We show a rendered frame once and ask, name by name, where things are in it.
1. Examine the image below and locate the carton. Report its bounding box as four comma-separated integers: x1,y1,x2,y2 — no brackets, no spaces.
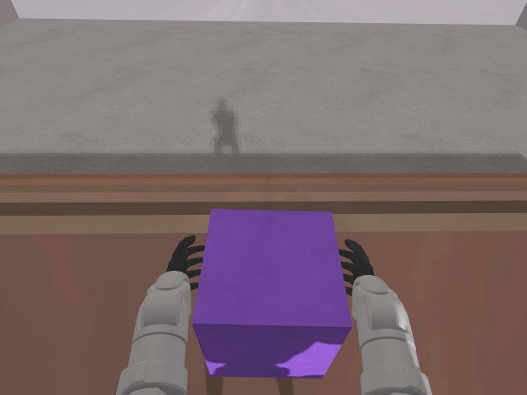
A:
192,209,352,379

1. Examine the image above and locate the robot left forearm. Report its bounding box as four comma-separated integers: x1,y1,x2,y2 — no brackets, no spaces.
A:
116,271,191,395

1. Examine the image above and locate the robot right hand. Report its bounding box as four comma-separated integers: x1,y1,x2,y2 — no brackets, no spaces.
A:
338,239,375,296

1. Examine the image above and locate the robot right forearm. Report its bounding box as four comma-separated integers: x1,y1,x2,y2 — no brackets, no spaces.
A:
352,275,432,395

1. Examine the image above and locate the robot left hand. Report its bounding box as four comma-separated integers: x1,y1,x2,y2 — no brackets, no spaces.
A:
166,235,205,290

